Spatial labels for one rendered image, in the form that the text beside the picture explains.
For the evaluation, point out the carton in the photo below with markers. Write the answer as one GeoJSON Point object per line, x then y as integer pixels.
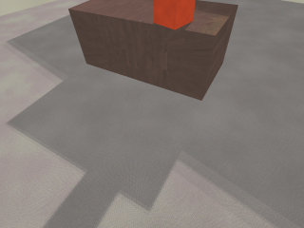
{"type": "Point", "coordinates": [173, 14]}

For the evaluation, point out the pedestal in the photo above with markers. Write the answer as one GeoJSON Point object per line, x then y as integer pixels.
{"type": "Point", "coordinates": [120, 36]}

